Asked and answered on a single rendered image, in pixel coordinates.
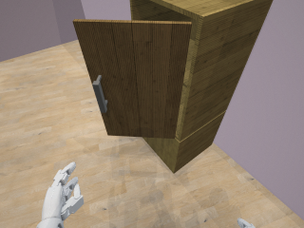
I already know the cupboard door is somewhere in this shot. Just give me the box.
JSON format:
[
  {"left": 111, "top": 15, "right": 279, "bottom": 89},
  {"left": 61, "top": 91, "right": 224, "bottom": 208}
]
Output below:
[{"left": 72, "top": 19, "right": 192, "bottom": 139}]

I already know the left robot forearm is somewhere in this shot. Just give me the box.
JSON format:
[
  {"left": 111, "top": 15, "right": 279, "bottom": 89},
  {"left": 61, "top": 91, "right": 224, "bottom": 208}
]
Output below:
[{"left": 36, "top": 218, "right": 65, "bottom": 228}]

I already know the left robot hand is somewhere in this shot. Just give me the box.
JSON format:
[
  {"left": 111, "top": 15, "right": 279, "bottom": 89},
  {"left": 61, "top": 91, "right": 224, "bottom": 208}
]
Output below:
[{"left": 41, "top": 162, "right": 84, "bottom": 223}]

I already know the handle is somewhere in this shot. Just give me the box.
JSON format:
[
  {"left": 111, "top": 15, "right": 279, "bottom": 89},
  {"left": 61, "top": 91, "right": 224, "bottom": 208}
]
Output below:
[{"left": 92, "top": 75, "right": 108, "bottom": 113}]

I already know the right robot hand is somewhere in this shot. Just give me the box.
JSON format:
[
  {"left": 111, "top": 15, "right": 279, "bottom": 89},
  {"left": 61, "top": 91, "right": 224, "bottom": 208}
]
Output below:
[{"left": 237, "top": 218, "right": 256, "bottom": 228}]

